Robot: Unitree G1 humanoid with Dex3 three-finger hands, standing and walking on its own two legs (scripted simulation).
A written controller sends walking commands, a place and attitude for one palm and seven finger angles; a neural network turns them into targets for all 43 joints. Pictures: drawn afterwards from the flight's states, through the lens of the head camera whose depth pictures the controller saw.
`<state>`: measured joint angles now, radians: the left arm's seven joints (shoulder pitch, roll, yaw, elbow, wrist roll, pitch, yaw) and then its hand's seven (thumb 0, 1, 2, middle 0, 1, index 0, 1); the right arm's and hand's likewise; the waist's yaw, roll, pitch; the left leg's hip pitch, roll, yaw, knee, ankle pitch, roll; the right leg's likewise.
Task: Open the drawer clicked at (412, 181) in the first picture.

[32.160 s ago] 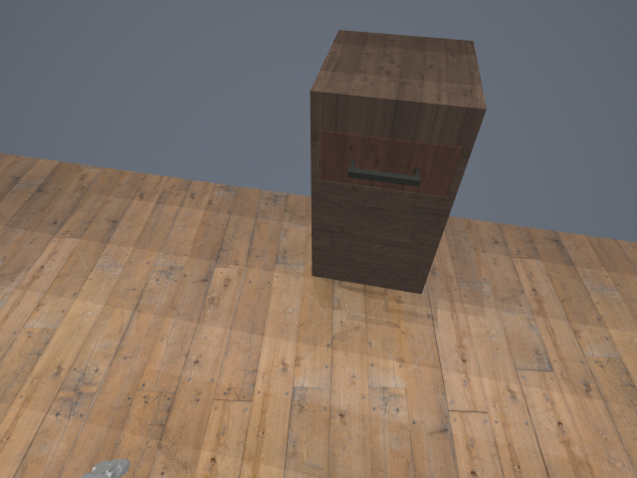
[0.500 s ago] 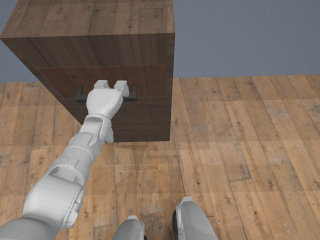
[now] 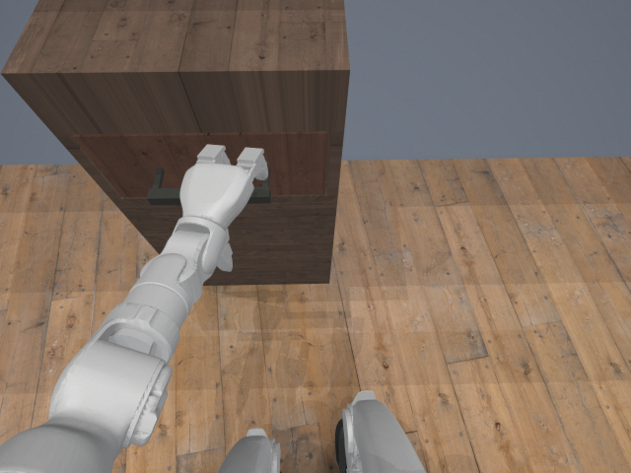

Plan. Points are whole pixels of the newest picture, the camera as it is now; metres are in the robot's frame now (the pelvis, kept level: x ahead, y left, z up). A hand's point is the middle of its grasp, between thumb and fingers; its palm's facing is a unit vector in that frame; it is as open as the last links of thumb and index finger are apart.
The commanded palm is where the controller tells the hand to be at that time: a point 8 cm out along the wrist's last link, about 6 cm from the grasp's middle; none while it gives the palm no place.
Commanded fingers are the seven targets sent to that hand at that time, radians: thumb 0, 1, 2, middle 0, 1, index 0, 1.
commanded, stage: re-aim the fingers above the handle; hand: left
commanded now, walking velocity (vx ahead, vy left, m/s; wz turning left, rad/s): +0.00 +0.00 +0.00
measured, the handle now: (211, 185) +0.57 +0.13 -0.09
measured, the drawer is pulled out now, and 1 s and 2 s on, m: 0.00 0.00 0.00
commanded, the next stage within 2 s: lower the fingers behind the handle in 0.20 s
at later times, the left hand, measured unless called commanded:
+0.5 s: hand (226, 202) +0.49 +0.09 -0.03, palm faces -0.02 -0.10 -0.99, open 13.9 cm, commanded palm +0.46 +0.13 +0.00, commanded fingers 0.00 -0.50 0.30 -0.30 -1.20 -0.30 -1.20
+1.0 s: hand (215, 224) +0.48 +0.12 -0.07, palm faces -0.07 -0.02 -1.00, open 13.9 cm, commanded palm +0.46 +0.13 -0.04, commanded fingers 0.00 -0.50 0.30 -0.30 -1.20 -0.30 -1.20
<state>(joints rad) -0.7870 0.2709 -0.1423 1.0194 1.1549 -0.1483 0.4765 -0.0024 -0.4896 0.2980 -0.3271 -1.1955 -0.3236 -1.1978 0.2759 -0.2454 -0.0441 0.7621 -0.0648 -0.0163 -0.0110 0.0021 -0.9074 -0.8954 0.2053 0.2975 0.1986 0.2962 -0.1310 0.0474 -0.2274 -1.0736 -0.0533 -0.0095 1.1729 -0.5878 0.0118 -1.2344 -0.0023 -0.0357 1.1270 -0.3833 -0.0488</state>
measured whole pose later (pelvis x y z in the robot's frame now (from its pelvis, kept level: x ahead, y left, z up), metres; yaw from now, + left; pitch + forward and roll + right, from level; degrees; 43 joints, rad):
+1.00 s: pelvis +0.00 +0.00 -0.02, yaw -1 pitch +31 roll +2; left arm -0.81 0.29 -0.11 1.10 1.14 -0.03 0.53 0.00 -0.49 0.30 -0.30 -1.21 -0.31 -1.20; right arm 0.26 -0.24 -0.05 0.75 -0.07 0.01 0.03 0.00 -0.91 -0.90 0.21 0.30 0.20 0.30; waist -0.12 0.05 -0.24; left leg -1.19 -0.04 0.01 1.29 -0.64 0.01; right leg -1.36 0.01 -0.03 1.24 -0.42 -0.05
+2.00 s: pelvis -0.05 +0.01 -0.08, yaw +0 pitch +33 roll +2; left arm -1.03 0.35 -0.13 1.15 1.10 0.09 0.47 0.00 -0.49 0.30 -0.31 -1.20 -0.29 -1.36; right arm 0.25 -0.27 0.01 0.73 -0.02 -0.03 0.00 0.00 -0.91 -0.90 0.20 0.30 0.20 0.30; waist -0.17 0.06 -0.22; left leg -1.44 -0.06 0.04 1.50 -0.63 0.03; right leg -1.60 0.00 -0.01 1.40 -0.38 -0.04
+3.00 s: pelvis -0.01 +0.00 -0.02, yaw -1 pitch +32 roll +1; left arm -0.89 0.34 -0.09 1.09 1.11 0.02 0.50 0.00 -0.49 0.30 -0.32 -1.20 -0.32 -1.21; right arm 0.27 -0.25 -0.04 0.75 -0.05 0.01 0.02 0.00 -0.91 -0.90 0.20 0.30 0.20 0.30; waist -0.15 0.07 -0.20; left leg -1.21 -0.05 0.01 1.28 -0.62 0.02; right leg -1.38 0.01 -0.02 1.22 -0.39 -0.04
